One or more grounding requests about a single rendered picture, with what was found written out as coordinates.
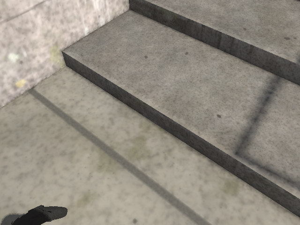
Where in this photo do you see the robot left hand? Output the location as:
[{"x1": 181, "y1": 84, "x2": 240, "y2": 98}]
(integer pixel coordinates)
[{"x1": 11, "y1": 205, "x2": 68, "y2": 225}]

